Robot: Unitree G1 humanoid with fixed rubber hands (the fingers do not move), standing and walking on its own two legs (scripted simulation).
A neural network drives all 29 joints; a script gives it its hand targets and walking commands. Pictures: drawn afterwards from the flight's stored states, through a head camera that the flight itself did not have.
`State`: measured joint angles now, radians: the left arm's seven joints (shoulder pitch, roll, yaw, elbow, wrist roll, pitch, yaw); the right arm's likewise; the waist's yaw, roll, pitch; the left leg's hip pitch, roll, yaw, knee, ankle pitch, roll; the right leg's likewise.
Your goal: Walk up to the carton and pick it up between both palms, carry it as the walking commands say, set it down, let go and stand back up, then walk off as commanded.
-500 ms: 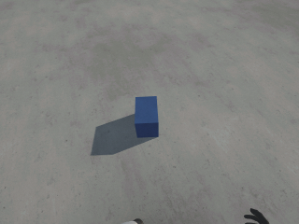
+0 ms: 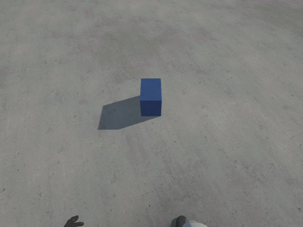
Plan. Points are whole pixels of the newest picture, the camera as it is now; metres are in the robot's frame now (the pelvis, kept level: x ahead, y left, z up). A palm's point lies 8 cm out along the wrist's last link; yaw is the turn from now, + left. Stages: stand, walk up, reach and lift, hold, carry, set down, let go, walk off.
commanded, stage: walk off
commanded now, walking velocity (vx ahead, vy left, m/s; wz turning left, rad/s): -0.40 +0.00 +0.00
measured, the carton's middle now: (151, 97) +1.15 +0.06 -0.67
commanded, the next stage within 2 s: stand in 1.52 s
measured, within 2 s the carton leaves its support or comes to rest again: neither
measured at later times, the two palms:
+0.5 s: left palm out of the picture -0.20 +0.26 -0.10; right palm out of the picture -0.14 -0.27 -0.12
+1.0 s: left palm out of the picture -0.31 +0.28 -0.13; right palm out of the picture +0.15 -0.07 -0.10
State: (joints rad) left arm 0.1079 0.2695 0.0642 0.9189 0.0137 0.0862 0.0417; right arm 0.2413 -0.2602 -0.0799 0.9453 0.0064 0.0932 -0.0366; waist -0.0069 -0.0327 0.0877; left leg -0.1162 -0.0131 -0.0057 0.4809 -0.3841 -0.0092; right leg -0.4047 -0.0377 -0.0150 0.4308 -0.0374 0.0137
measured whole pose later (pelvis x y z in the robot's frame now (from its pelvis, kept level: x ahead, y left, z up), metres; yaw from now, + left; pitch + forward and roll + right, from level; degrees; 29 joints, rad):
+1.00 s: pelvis -0.12 +0.08 -0.01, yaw +19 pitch +2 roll +1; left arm 0.53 0.23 0.04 1.03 0.03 -0.06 0.02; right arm 0.02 -0.25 -0.08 0.78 -0.05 0.00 0.08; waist 0.07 -0.03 0.04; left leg -0.45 0.00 0.16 0.62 -0.26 0.08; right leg 0.05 -0.21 -0.34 0.55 -0.50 0.09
